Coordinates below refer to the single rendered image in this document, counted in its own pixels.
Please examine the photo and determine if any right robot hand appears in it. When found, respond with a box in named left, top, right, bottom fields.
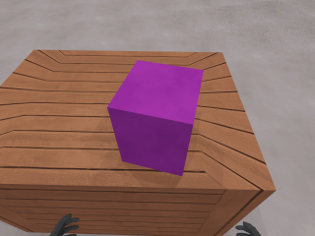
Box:
left=235, top=221, right=261, bottom=236

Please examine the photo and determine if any pedestal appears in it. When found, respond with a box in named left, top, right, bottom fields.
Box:
left=0, top=49, right=276, bottom=236

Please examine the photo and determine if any left robot hand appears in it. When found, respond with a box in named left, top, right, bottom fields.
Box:
left=49, top=213, right=80, bottom=236

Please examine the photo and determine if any carton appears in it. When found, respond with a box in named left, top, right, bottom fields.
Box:
left=107, top=60, right=204, bottom=176

